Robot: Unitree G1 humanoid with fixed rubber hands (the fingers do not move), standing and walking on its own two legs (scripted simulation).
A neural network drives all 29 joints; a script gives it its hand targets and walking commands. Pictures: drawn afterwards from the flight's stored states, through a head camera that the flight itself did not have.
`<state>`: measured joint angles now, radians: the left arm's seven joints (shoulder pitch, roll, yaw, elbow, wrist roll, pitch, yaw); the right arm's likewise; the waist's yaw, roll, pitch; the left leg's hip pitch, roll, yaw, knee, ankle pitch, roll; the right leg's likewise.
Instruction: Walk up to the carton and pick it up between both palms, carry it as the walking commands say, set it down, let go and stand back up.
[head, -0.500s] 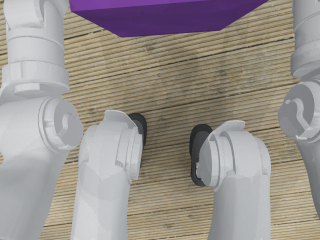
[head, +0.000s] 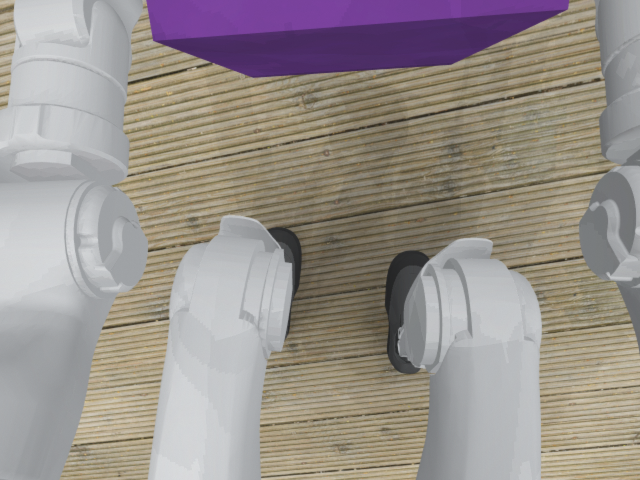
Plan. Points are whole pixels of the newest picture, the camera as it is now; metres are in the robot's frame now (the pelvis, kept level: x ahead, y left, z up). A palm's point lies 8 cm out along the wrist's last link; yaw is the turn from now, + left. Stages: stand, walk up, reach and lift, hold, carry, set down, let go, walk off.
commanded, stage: set down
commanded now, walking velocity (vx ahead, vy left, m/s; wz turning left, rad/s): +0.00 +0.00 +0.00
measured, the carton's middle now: out of the picture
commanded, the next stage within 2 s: let go in 1.52 s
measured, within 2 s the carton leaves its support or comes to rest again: neither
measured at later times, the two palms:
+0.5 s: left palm out of the picture +0.57 +0.25 -0.10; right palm out of the picture +0.61 -0.19 -0.10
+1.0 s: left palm out of the picture +0.56 +0.26 +0.05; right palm out of the picture +0.61 -0.19 +0.05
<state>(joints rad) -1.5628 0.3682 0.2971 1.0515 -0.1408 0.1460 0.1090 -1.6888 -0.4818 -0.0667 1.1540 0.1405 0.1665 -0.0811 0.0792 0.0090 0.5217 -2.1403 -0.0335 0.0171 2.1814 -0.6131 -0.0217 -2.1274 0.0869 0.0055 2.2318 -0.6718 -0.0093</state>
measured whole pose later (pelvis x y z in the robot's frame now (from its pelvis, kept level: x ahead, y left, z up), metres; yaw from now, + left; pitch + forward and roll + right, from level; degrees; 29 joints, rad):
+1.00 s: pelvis -0.02 +0.00 +0.15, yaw +1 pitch +33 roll +1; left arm -1.55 0.47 0.30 0.73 -0.19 0.41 0.08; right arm -1.71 -0.62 -0.13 0.93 0.16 0.40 0.00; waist 0.07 0.01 0.52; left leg -1.76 -0.05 -0.02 1.62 -0.44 -0.02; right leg -1.74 0.06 0.01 1.67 -0.51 -0.01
